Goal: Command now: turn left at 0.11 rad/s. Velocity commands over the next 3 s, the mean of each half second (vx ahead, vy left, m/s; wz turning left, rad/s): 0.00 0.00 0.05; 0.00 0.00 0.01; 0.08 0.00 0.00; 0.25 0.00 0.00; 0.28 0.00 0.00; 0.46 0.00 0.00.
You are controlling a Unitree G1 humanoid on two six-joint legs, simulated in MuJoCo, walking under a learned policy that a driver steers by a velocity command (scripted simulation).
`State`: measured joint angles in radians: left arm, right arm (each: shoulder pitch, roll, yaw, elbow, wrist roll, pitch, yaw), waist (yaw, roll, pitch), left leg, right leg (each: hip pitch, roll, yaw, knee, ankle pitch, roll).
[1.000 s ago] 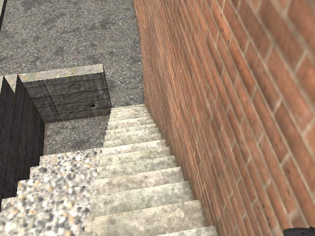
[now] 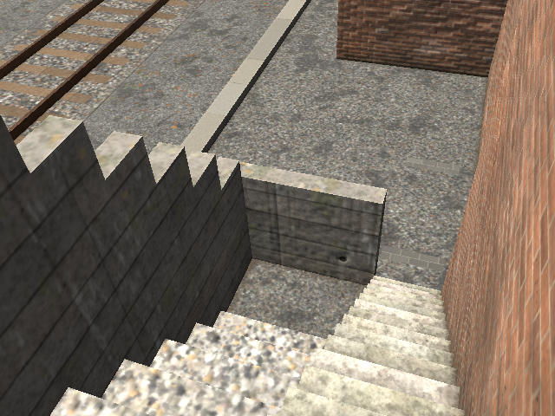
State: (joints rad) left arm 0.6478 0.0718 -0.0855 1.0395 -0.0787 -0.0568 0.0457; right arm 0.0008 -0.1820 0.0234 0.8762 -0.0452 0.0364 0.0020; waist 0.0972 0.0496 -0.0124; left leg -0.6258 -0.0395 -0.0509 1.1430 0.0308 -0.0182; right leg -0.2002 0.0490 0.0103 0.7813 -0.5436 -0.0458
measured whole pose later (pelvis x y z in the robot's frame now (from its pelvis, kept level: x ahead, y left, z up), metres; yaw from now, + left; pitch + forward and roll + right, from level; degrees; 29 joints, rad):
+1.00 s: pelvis +0.21 -0.07 -0.03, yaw -4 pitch +1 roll +6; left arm 0.17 0.33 0.09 0.98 -0.05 -0.06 0.05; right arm 0.46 -0.25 -0.02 1.14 -0.01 -0.11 -0.06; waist -0.12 -0.02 0.07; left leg -0.10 -0.03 -0.02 0.83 -0.53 0.02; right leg -0.47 -0.05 0.16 0.58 0.34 0.02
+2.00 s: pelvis +0.57 -0.11 -0.57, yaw -3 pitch -3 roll +7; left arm 0.37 0.25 0.05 1.02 0.02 -0.05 0.01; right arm 0.41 -0.22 0.00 1.05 -0.03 0.00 -0.04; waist 0.00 -0.08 -0.05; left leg -0.39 0.01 -0.04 1.57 -0.88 0.02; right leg -0.10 -0.09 0.05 0.29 0.07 0.00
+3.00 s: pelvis +0.82 -0.18 -0.82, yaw -3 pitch -1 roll +5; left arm 0.37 0.26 0.06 1.06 -0.01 -0.06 0.00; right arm 0.37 -0.25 -0.02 1.05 -0.06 -0.02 -0.04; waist 0.00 -0.04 -0.02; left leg -0.52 0.00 -0.07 1.85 -0.88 0.08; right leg -0.17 -0.02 0.02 0.51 -0.34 -0.05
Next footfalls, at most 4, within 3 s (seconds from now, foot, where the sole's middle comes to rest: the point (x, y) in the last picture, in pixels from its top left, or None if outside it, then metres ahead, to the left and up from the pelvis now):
0.04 left None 0.07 0.12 -0.73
0.80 right None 0.05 -0.13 -0.75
1.18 right None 0.37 -0.21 -1.17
1.48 left None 0.47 0.10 -1.17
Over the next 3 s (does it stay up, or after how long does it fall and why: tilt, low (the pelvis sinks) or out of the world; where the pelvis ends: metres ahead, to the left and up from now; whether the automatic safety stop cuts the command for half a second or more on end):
stays up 0.82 -0.18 -0.82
